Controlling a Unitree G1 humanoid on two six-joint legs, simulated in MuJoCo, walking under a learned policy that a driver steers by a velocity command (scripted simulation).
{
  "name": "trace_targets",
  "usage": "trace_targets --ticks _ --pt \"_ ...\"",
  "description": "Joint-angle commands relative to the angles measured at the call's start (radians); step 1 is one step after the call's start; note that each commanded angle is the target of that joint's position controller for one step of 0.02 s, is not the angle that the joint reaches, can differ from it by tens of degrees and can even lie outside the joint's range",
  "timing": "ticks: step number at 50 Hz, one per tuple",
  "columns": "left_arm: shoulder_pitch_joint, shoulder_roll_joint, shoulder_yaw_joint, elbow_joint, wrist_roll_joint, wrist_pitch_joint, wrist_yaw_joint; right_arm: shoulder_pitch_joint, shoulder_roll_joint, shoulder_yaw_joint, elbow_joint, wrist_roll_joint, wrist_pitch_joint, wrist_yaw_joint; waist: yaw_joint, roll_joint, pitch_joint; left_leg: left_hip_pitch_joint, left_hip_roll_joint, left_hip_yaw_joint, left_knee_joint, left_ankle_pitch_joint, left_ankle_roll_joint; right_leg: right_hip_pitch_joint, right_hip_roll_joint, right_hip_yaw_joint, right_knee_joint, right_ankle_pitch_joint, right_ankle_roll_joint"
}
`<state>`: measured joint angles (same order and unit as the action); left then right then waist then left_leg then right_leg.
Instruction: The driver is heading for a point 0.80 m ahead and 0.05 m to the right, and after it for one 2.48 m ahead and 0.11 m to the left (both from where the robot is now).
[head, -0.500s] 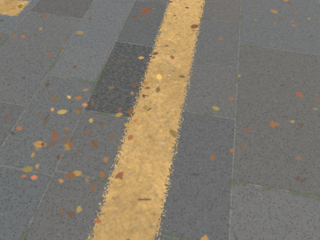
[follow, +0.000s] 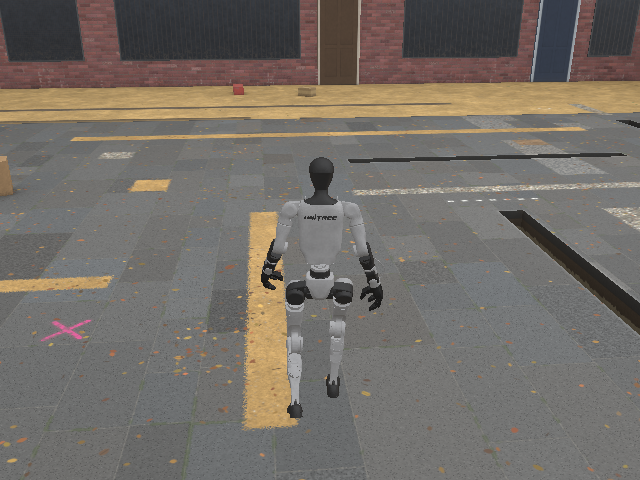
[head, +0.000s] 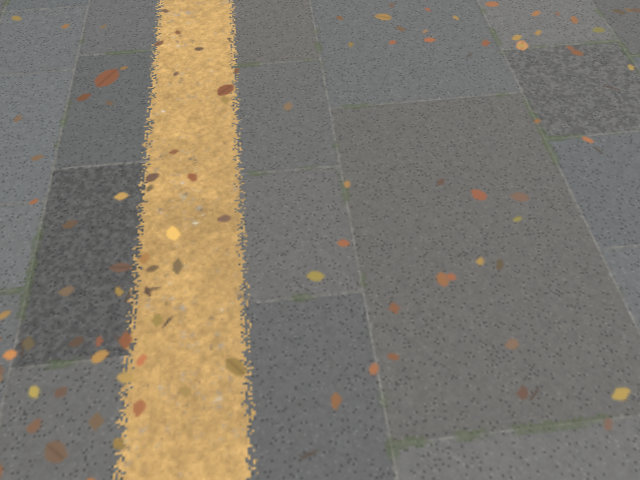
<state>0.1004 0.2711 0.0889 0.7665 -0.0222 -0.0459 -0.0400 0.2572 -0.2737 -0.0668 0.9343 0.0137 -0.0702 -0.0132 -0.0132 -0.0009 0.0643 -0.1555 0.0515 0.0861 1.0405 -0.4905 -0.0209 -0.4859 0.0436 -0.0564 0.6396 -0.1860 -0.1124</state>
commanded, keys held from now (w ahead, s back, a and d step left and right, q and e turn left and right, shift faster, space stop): w+e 0.16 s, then w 0.82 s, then w+q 0.02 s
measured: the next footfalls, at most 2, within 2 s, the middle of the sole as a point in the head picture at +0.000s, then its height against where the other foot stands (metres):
left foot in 0.42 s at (284, 475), level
right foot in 0.96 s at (422, 362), level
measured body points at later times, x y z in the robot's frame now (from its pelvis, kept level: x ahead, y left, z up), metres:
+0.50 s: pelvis +0.30 +0.03 +0.01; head +0.33 +0.03 +0.46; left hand +0.39 +0.30 -0.12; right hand +0.44 -0.25 -0.08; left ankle +0.41 +0.11 -0.72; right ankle +0.12 -0.07 -0.65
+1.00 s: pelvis +0.57 -0.06 +0.01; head +0.60 -0.08 +0.46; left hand +0.84 +0.12 -0.06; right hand +0.49 -0.33 -0.13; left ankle +0.42 +0.11 -0.68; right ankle +0.65 -0.18 -0.72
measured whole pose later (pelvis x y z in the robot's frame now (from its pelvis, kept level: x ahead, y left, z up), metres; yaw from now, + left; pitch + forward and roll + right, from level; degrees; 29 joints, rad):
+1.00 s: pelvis +0.57 -0.06 +0.01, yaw -11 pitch +3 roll +1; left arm 0.03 0.25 0.04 0.69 0.00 -0.09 -0.03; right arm 0.37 -0.30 -0.05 0.94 0.01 -0.06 0.00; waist -0.07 0.01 0.02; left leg -0.12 0.00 -0.03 0.77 -0.47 0.01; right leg -0.48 0.00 -0.03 0.55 -0.12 -0.05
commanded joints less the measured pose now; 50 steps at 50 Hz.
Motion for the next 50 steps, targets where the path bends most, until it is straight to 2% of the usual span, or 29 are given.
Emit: trace_targets --ticks 1,2,3,5,7,8,11,13,15,18,20,21,22,23,24,25,26,27,28,29,33,38,43,45,46,47,48,49,50 --pt "0.254 0.162 0.044 -0.005 0.007 -0.022 0.014 -0.12 -0.115 -0.008 -0.153 0.032 -0.093 0.021 0.112 -0.051 -0.233 -0.663 0.007 -0.177 0.296 0.062 0.05 0.731 -0.313 0.626 -0.344 0.007 -0.24" --pt "0.178 0.128 0.034 -0.021 0.006 -0.025 0.014 -0.125 -0.118 -0.014 -0.142 0.006 -0.093 0.013 0.065 0.003 -0.164 -0.595 0.04 -0.172 0.199 0.109 0.045 0.574 -0.273 0.526 -0.355 0.11 -0.212" --pt "0.131 0.101 0.023 -0.039 0.013 -0.028 0.018 -0.108 -0.134 -0.025 -0.137 -0.007 -0.081 0.011 0.029 -0.008 -0.144 -0.516 0.063 -0.177 0.139 0.141 0.037 0.47 -0.247 0.465 -0.375 0.192 -0.201" --pt "0.117 0.115 0.023 -0.051 0.012 -0.029 0.027 -0.089 -0.12 -0.028 -0.142 -0.017 -0.054 0.01 -0.004 -0.011 -0.119 -0.453 0.068 -0.167 0.048 0.164 0.008 0.364 -0.224 0.422 -0.409 0.254 -0.2" --pt "0.142 0.15 0.031 -0.05 0.008 -0.03 0.041 -0.132 -0.092 -0.021 -0.161 -0.028 -0.038 0.006 -0.001 -0.013 -0.089 -0.452 0.056 -0.142 -0.071 0.236 -0.026 0.291 -0.202 0.366 -0.428 0.299 -0.194" --pt "0.157 0.164 0.035 -0.049 0.007 -0.028 0.048 -0.173 -0.082 -0.016 -0.175 -0.03 -0.036 0.005 0.01 -0.021 -0.075 -0.453 0.046 -0.135 -0.148 0.301 -0.038 0.268 -0.186 0.342 -0.431 0.294 -0.183" --pt "0.191 0.151 0.03 -0.036 0.006 -0.022 0.057 -0.263 -0.051 0.0 -0.192 -0.024 -0.038 0.017 0.056 -0.063 -0.061 -0.375 0.008 -0.112 -0.39 0.544 -0.04 0.225 -0.128 0.256 -0.426 0.218 -0.124" --pt "0.238 0.143 0.027 -0.013 0.007 -0.023 0.053 -0.314 -0.051 0.005 -0.207 -0.014 -0.044 0.026 0.089 -0.077 -0.054 -0.335 -0.008 -0.107 -0.46 0.642 -0.032 0.232 -0.143 0.269 -0.429 0.15 -0.108" --pt "0.266 0.14 0.025 0.006 0.004 -0.023 0.05 -0.345 -0.072 0.002 -0.222 -0.008 -0.049 0.033 0.102 -0.083 -0.04 -0.361 -0.007 -0.121 -0.506 0.621 -0.012 0.306 -0.175 0.3 -0.396 0.129 -0.103" --pt "0.289 0.147 0.026 0.023 0.007 -0.014 0.056 -0.344 -0.106 -0.005 -0.233 -0.009 -0.061 0.044 0.09 -0.098 -0.033 -0.387 -0.012 -0.124 -0.551 0.506 0.031 0.433 -0.234 0.356 -0.325 0.196 -0.09" --pt "0.266 0.153 0.026 0.019 0.009 -0.006 0.058 -0.246 -0.132 -0.018 -0.209 -0.011 -0.069 0.043 0.029 -0.117 -0.066 -0.267 -0.042 -0.088 -0.591 0.448 0.072 0.466 -0.222 0.348 -0.226 0.405 -0.065" --pt "0.251 0.131 0.017 0.01 0.013 -0.005 0.057 -0.12 -0.166 -0.036 -0.174 -0.02 -0.073 0.04 -0.03 -0.099 -0.157 -0.082 -0.028 -0.098 -0.581 0.479 0.109 0.434 -0.168 0.306 -0.076 0.508 -0.039" --pt "0.247 0.097 0.0 -0.014 0.028 -0.004 0.058 0.055 -0.218 -0.048 -0.15 -0.03 -0.072 0.037 -0.098 -0.007 -0.307 0.188 0.126 -0.276 -0.555 0.486 0.175 0.285 -0.098 0.242 0.203 0.322 -0.002" --pt "0.41 0.017 -0.021 -0.011 0.003 -0.021 0.052 0.149 -0.287 -0.07 -0.105 -0.026 -0.059 0.045 -0.038 0.317 -0.414 0.52 0.332 -0.739 -0.651 0.271 0.345 -0.103 0.061 0.167 0.549 -0.273 0.079" --pt "0.371 0.099 -0.012 0.002 -0.009 -0.031 0.052 0.146 -0.189 -0.045 -0.104 0.006 -0.056 0.05 -0.074 0.234 -0.364 0.516 0.332 -0.86 -0.741 0.025 0.326 -0.247 0.018 0.246 0.655 -0.383 0.075" --pt "0.249 0.15 0.001 -0.025 -0.015 -0.036 0.049 0.074 -0.137 -0.03 -0.12 0.006 -0.052 0.046 -0.085 0.139 -0.216 0.389 0.296 -0.711 -0.758 0.013 0.277 -0.301 -0.031 0.23 0.67 -0.296 0.068" --pt "0.178 0.141 -0.002 -0.044 -0.006 -0.039 0.051 0.005 -0.126 -0.022 -0.137 -0.01 -0.044 0.043 -0.062 0.058 -0.143 0.254 0.255 -0.596 -0.775 0.11 0.251 -0.273 -0.08 0.182 0.633 -0.216 0.066" --pt "0.144 0.132 0.001 -0.054 0.01 -0.042 0.051 -0.03 -0.106 -0.014 -0.14 -0.019 -0.041 0.043 -0.042 0.042 -0.087 0.148 0.224 -0.523 -0.799 0.22 0.252 -0.251 -0.109 0.168 0.569 -0.166 0.07" --pt "0.156 0.12 0.004 -0.054 0.014 -0.04 0.049 -0.042 -0.091 -0.006 -0.14 -0.029 -0.044 0.042 -0.013 0.068 -0.084 0.09 0.196 -0.467 -0.816 0.309 0.243 -0.194 -0.137 0.167 0.522 -0.132 0.07" --pt "0.174 0.102 0.002 -0.05 0.012 -0.036 0.048 -0.041 -0.085 -0.004 -0.134 -0.027 -0.044 0.042 -0.001 0.087 -0.088 0.063 0.176 -0.425 -0.833 0.365 0.243 -0.161 -0.144 0.157 0.486 -0.122 0.074" --pt "0.105 0.058 -0.013 -0.077 0.019 -0.026 0.049 -0.002 -0.14 -0.016 -0.108 -0.011 -0.044 0.029 -0.004 0.072 -0.066 0.031 0.173 -0.315 -0.892 0.517 0.265 -0.194 -0.167 0.116 0.294 -0.027 0.111" --pt "-0.046 0.034 -0.029 -0.109 0.013 -0.035 0.034 0.064 -0.159 -0.018 -0.078 0.003 -0.029 0.019 -0.054 0.067 -0.039 0.026 0.118 -0.184 -0.903 0.548 0.216 -0.118 -0.131 0.073 0.002 0.238 0.122" --pt "-0.163 0.052 -0.029 -0.156 0.002 -0.046 0.009 0.139 -0.171 -0.02 -0.037 0.009 -0.005 0.016 -0.077 0.076 -0.003 0.156 0.184 -0.203 -0.845 0.574 0.203 -0.127 -0.102 0.067 -0.113 0.196 0.091" --pt "-0.13 0.077 -0.021 -0.154 0.004 -0.051 0.003 0.129 -0.189 -0.026 -0.033 0.01 0.006 0.011 -0.041 0.092 -0.024 0.202 0.202 -0.203 -0.781 0.695 0.184 -0.061 -0.084 0.057 -0.145 0.127 0.063" --pt "-0.057 0.1 -0.008 -0.135 0.008 -0.052 0.004 0.108 -0.197 -0.028 -0.036 0.012 0.011 0.009 0.008 0.097 -0.068 0.2 0.186 -0.179 -0.696 0.849 0.168 0.054 -0.057 0.032 -0.171 0.12 0.042" --pt "0.088 0.144 0.015 -0.089 0.013 -0.051 0.011 0.101 -0.182 -0.022 -0.04 0.01 0.014 0.007 0.076 0.081 -0.16 0.153 0.139 -0.14 -0.533 0.942 0.142 0.264 -0.043 0.018 -0.181 0.141 0.011" --pt "0.277 0.212 0.036 -0.051 0.025 -0.048 0.021 0.092 -0.141 -0.003 -0.068 -0.011 0.011 0.004 0.148 -0.001 -0.308 -0.041 0.087 -0.1 -0.249 0.734 0.106 0.573 -0.2 0.184 -0.13 0.191 -0.055" --pt "0.335 0.292 0.052 -0.028 0.025 -0.041 0.02 0.216 -0.019 0.035 -0.084 -0.014 -0.011 0.013 0.091 -0.271 -0.438 -0.444 -0.092 -0.077 0.11 0.086 0.042 0.91 -0.429 0.642 -0.213 0.015 -0.216" --pt "0.345 0.191 0.027 -0.031 0.015 -0.036 0.02 0.173 -0.108 0.015 -0.065 0.008 -0.03 0.02 0.131 -0.212 -0.44 -0.568 -0.065 -0.205 0.24 -0.091 0.05 0.898 -0.442 0.754 -0.3 -0.125 -0.211"
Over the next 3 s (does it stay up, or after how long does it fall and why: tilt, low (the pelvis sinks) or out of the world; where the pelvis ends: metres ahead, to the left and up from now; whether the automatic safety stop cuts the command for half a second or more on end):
stays up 1.66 0.08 0.02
